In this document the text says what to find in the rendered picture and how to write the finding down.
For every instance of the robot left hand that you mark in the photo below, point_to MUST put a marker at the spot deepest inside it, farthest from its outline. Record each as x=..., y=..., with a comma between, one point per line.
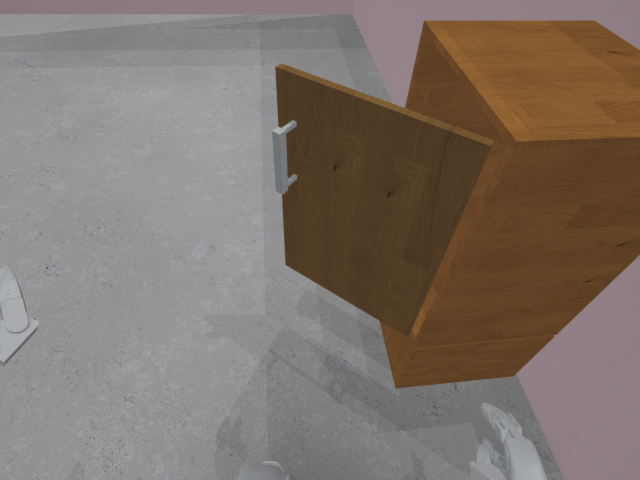
x=17, y=327

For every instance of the cupboard door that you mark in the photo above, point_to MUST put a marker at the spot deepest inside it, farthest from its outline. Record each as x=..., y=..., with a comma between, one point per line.
x=379, y=193

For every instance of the robot right hand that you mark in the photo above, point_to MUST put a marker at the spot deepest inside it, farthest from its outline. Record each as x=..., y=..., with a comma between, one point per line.
x=517, y=460

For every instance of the handle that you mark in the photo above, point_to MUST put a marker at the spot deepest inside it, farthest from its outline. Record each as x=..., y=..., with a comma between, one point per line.
x=280, y=157

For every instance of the left robot shin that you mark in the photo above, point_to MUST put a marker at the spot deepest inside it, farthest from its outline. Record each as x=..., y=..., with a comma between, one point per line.
x=272, y=463

